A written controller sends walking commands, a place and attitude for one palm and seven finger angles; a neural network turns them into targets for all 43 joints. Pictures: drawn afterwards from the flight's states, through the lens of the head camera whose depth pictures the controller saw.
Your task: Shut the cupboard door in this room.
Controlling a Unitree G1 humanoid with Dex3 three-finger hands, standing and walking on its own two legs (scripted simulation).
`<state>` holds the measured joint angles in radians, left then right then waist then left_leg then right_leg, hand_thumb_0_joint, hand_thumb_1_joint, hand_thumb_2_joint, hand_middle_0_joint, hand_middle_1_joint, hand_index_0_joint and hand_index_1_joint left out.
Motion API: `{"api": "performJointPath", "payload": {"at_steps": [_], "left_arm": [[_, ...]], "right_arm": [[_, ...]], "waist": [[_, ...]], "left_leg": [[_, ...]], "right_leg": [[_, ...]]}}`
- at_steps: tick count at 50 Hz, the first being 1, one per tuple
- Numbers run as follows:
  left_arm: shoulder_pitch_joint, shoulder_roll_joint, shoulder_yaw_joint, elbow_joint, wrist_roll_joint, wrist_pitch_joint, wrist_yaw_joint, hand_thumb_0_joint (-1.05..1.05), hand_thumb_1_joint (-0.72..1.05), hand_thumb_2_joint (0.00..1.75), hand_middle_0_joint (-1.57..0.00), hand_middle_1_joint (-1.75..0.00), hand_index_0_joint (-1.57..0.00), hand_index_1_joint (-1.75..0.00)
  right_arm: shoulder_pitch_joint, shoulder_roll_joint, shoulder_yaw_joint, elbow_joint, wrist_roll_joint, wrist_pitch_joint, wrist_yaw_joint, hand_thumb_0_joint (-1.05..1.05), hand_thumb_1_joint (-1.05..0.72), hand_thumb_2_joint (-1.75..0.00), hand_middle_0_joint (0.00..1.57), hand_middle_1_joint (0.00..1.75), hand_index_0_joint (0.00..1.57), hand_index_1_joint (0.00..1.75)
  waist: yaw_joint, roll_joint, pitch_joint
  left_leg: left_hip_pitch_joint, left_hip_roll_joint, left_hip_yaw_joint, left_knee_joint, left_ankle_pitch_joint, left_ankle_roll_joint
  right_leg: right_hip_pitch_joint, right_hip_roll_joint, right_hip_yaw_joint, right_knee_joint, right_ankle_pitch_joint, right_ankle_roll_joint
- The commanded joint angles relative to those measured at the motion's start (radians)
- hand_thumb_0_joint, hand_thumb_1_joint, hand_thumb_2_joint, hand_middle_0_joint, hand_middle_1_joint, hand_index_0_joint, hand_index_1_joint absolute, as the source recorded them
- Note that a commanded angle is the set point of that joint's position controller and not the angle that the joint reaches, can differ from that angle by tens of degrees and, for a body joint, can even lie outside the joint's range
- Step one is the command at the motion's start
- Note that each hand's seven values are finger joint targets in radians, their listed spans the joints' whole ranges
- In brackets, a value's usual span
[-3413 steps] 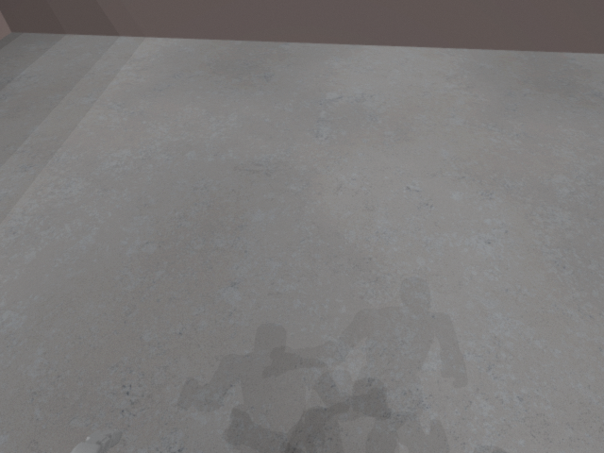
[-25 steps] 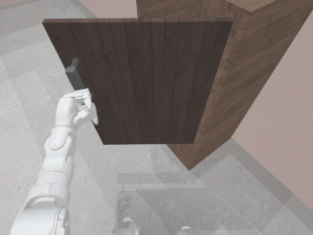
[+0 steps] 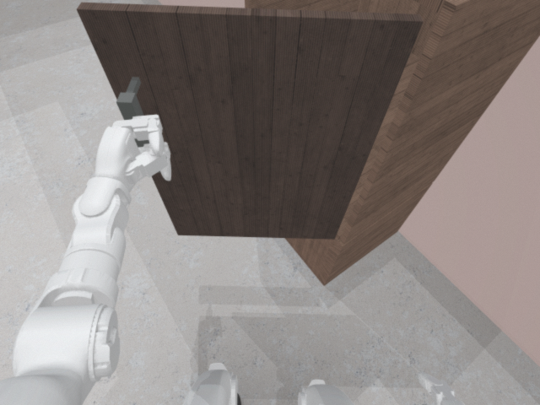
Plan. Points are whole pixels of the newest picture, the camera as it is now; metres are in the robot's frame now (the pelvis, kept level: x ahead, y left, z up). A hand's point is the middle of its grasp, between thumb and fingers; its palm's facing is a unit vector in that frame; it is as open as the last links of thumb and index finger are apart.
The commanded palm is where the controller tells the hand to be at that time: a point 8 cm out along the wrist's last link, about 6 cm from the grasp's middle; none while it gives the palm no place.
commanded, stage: push the door shut along its arc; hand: left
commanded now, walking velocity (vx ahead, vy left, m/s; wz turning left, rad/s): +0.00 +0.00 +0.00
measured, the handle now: (145, 128) +0.52 +0.21 +0.09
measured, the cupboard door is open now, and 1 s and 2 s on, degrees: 54 43 28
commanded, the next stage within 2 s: pull the fist back off the door in 1.58 s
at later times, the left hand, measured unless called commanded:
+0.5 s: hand (183, 133) +0.50 +0.14 +0.10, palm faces -0.21 -0.98 -0.02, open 3.1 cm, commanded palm +0.50 +0.18 +0.09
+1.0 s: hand (210, 108) +0.55 +0.10 +0.10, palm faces -0.33 -0.95 -0.02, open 3.1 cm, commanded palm +0.56 +0.14 +0.09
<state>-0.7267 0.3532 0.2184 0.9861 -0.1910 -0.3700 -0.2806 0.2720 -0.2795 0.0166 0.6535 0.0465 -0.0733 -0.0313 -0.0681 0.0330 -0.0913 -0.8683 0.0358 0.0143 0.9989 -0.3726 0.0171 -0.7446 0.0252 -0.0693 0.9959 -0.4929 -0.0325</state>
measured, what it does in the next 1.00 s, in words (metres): stands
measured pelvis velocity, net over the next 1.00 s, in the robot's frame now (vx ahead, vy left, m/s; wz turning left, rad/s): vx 0.00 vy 0.01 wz -0.05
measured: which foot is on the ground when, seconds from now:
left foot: down 0.00-1.00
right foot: down 0.00-1.00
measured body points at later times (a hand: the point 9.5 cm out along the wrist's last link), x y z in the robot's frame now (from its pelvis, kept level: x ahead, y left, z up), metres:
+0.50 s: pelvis +0.00 +0.01 -0.01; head +0.10 +0.02 +0.42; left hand +0.51 +0.19 +0.10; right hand +0.01 -0.27 -0.13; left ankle +0.06 +0.11 -0.67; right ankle +0.00 -0.10 -0.67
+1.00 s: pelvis +0.00 +0.01 -0.03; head +0.14 +0.01 +0.40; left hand +0.56 +0.15 +0.11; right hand -0.03 -0.26 -0.14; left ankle +0.06 +0.11 -0.67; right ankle +0.00 -0.10 -0.67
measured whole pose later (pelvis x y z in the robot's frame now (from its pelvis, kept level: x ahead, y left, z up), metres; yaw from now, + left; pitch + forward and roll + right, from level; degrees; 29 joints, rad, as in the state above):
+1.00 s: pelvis +0.00 +0.01 -0.03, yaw -3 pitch +23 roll -4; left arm -1.21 0.56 0.29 1.33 -0.08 -0.26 -0.42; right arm 0.41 -0.29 0.04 0.68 0.01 -0.06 0.00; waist -0.22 0.07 -0.10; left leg -1.14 0.07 0.01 1.14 -0.41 0.03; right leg -1.01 0.05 -0.07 1.11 -0.51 -0.03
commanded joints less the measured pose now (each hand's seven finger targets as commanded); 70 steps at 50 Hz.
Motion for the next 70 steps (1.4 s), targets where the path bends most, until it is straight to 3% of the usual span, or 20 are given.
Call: {"api": "performJointPath", "payload": {"at_steps": [1,5,7,12,14,17,20,23,26,27,30,32,37,41,46,49,60,62,67,70], "left_arm": [[-0.457,0.169,0.021,-0.120,-0.008,-0.023,-0.021,0.00,0.90,0.90,-1.30,-1.50,-1.30,-1.50],[-0.522,0.196,0.042,-0.089,-0.012,-0.022,-0.040,0.00,0.90,0.90,-1.30,-1.50,-1.30,-1.50],[-0.579,0.225,0.056,-0.080,-0.007,-0.036,-0.050,0.00,0.90,0.90,-1.30,-1.50,-1.30,-1.50],[-0.608,0.195,0.020,-0.096,0.008,-0.057,-0.070,0.00,0.90,0.90,-1.30,-1.50,-1.30,-1.50],[-0.662,0.183,0.000,-0.075,0.012,-0.051,-0.070,0.00,0.90,0.90,-1.30,-1.50,-1.30,-1.50],[-0.725,0.255,0.049,-0.050,0.015,-0.038,-0.062,0.00,0.90,0.90,-1.30,-1.50,-1.30,-1.50],[-0.788,0.220,0.012,-0.036,0.027,-0.035,-0.063,0.00,0.90,0.90,-1.30,-1.50,-1.30,-1.50],[-0.817,0.284,0.052,-0.012,0.037,-0.038,-0.069,0.00,0.90,0.90,-1.30,-1.50,-1.30,-1.50],[-0.826,0.289,0.054,0.026,0.040,-0.026,-0.083,0.00,0.90,0.90,-1.30,-1.50,-1.30,-1.50],[-0.846,0.331,0.085,0.028,0.042,-0.028,-0.082,0.00,0.90,0.90,-1.30,-1.50,-1.30,-1.50],[-0.872,0.368,0.099,0.084,0.056,-0.011,-0.088,0.00,0.90,0.90,-1.30,-1.50,-1.30,-1.50],[-0.891,0.408,0.122,0.068,0.063,-0.015,-0.091,0.00,0.90,0.90,-1.30,-1.50,-1.30,-1.50],[-0.932,0.417,0.116,0.094,0.073,-0.001,-0.113,0.00,0.90,0.90,-1.30,-1.50,-1.30,-1.50],[-0.942,0.380,0.084,0.078,0.085,0.018,-0.127,0.00,0.90,0.90,-1.30,-1.50,-1.30,-1.50],[-0.976,0.384,0.084,0.148,0.089,0.059,-0.133,0.00,0.90,0.90,-1.30,-1.50,-1.30,-1.50],[-1.035,0.435,0.108,0.143,0.096,0.061,-0.133,0.00,0.90,0.90,-1.30,-1.50,-1.30,-1.50],[-1.178,0.368,0.025,0.159,0.108,0.089,-0.173,0.00,0.90,0.90,-1.30,-1.50,-1.30,-1.50],[-1.202,0.378,0.030,0.179,0.106,0.102,-0.173,0.00,0.90,0.90,-1.30,-1.50,-1.30,-1.50],[-1.257,0.347,0.002,0.181,0.119,0.122,-0.175,0.00,0.90,0.90,-1.30,-1.50,-1.30,-1.50],[-1.291,0.371,0.007,0.167,0.128,0.128,-0.181,0.00,0.90,0.90,-1.30,-1.50,-1.30,-1.50]], "right_arm": [[0.112,-0.156,-0.054,-0.079,0.002,-0.023,0.000,0.00,-0.90,-0.90,0.20,0.30,0.20,0.30],[0.136,-0.163,-0.056,-0.077,-0.002,-0.013,0.000,0.00,-0.90,-0.90,0.20,0.30,0.20,0.30],[0.152,-0.168,-0.060,-0.062,-0.004,-0.015,-0.002,0.00,-0.90,-0.90,0.20,0.30,0.20,0.30],[0.179,-0.171,-0.068,-0.052,-0.010,-0.015,0.007,0.00,-0.90,-0.90,0.20,0.30,0.20,0.30],[0.185,-0.172,-0.066,-0.039,-0.011,-0.013,0.010,0.00,-0.90,-0.90,0.20,0.30,0.20,0.30],[0.205,-0.185,-0.064,-0.031,-0.011,-0.012,0.004,0.00,-0.90,-0.90,0.20,0.30,0.20,0.30],[0.214,-0.179,-0.063,-0.019,-0.013,-0.020,0.009,0.00,-0.90,-0.90,0.20,0.30,0.20,0.30],[0.227,-0.191,-0.062,-0.010,-0.016,-0.023,0.009,0.00,-0.90,-0.90,0.20,0.30,0.20,0.30],[0.234,-0.189,-0.058,-0.017,-0.018,-0.023,0.013,0.00,-0.90,-0.90,0.20,0.30,0.20,0.30],[0.245,-0.194,-0.057,-0.014,-0.021,-0.024,0.012,0.00,-0.90,-0.90,0.20,0.30,0.20,0.30],[0.248,-0.197,-0.051,-0.016,-0.018,-0.022,0.014,0.00,-0.90,-0.90,0.20,0.30,0.20,0.30],[0.262,-0.199,-0.050,-0.022,-0.022,-0.021,0.013,0.00,-0.90,-0.90,0.20,0.30,0.20,0.30],[0.279,-0.199,-0.047,-0.024,-0.025,-0.017,0.017,0.00,-0.90,-0.90,0.20,0.30,0.20,0.30],[0.289,-0.199,-0.053,-0.028,-0.031,-0.013,0.022,0.00,-0.90,-0.90,0.20,0.30,0.20,0.30],[0.304,-0.205,-0.052,-0.017,-0.032,-0.006,0.018,0.00,-0.90,-0.90,0.20,0.30,0.20,0.30],[0.318,-0.204,-0.048,-0.009,-0.035,-0.010,0.013,0.00,-0.90,-0.90,0.20,0.30,0.20,0.30],[0.324,-0.206,-0.045,0.036,-0.045,-0.041,0.003,0.00,-0.90,-0.90,0.20,0.30,0.20,0.30],[0.330,-0.207,-0.040,0.048,-0.046,-0.048,-0.003,0.00,-0.90,-0.90,0.20,0.30,0.20,0.30],[0.336,-0.207,-0.040,0.066,-0.054,-0.060,-0.008,0.00,-0.90,-0.90,0.20,0.30,0.20,0.30],[0.338,-0.211,-0.042,0.072,-0.059,-0.064,-0.008,0.00,-0.90,-0.90,0.20,0.30,0.20,0.30]], "waist": [[-0.049,0.034,-0.391],[-0.072,-0.032,-0.396],[-0.082,-0.026,-0.396],[-0.083,0.085,-0.462],[-0.104,0.073,-0.430],[-0.116,0.055,-0.422],[-0.137,0.085,-0.438],[-0.140,0.085,-0.469],[-0.144,0.096,-0.468],[-0.138,0.102,-0.483],[-0.156,0.080,-0.442],[-0.151,0.095,-0.487],[-0.166,0.120,-0.501],[-0.169,0.149,-0.546],[-0.199,0.082,-0.500],[-0.203,0.100,-0.521],[-0.248,0.185,-0.541],[-0.262,0.168,-0.521],[-0.280,0.203,-0.561],[-0.278,0.238,-0.597]], "left_leg": [[0.371,-0.015,-0.074,-0.100,0.157,0.016],[0.325,-0.013,-0.071,-0.078,0.163,0.026],[0.319,-0.012,-0.076,-0.066,0.155,0.028],[0.424,-0.003,-0.098,-0.059,0.207,0.017],[0.417,0.004,-0.113,-0.064,0.169,0.014],[0.374,0.002,-0.112,-0.061,0.139,0.022],[0.399,0.006,-0.120,-0.053,0.139,0.020],[0.384,0.007,-0.123,-0.038,0.152,0.021],[0.360,0.005,-0.117,-0.026,0.145,0.023],[0.352,0.003,-0.118,-0.018,0.158,0.024],[0.287,0.008,-0.110,-0.004,0.125,0.028],[0.287,0.005,-0.108,0.010,0.164,0.031],[0.291,0.006,-0.110,0.032,0.196,0.031],[0.329,0.009,-0.114,0.045,0.235,0.027],[0.263,0.009,-0.108,0.062,0.206,0.036],[0.241,0.007,-0.100,0.076,0.226,0.039],[0.285,0.017,-0.119,0.127,0.241,0.040],[0.265,0.016,-0.117,0.130,0.232,0.047],[0.289,0.019,-0.126,0.153,0.258,0.047],[0.308,0.022,-0.129,0.168,0.278,0.043]], "right_leg": [[-0.024,0.006,0.060,-0.156,0.267,0.010],[-0.019,0.010,0.067,-0.152,0.282,0.016],[-0.039,0.013,0.070,-0.146,0.269,0.015],[-0.123,0.019,0.051,-0.127,0.253,0.003],[-0.165,0.020,0.042,-0.131,0.209,0.005],[-0.157,0.023,0.049,-0.134,0.188,0.004],[-0.196,0.023,0.047,-0.132,0.179,0.007],[-0.193,0.024,0.050,-0.121,0.186,0.004],[-0.202,0.026,0.051,-0.116,0.179,0.004],[-0.191,0.027,0.053,-0.108,0.187,0.001],[-0.201,0.029,0.061,-0.111,0.168,0.007],[-0.180,0.033,0.062,-0.094,0.202,0.003],[-0.202,0.038,0.058,-0.081,0.225,0.004],[-0.228,0.039,0.053,-0.072,0.248,0.004],[-0.244,0.044,0.053,-0.076,0.236,0.011],[-0.221,0.043,0.058,-0.066,0.265,0.011],[-0.353,0.048,0.042,-0.040,0.227,0.009],[-0.353,0.051,0.039,-0.042,0.219,0.010],[-0.403,0.054,0.025,-0.019,0.219,0.007],[-0.419,0.054,0.023,-0.006,0.226,0.005]]}}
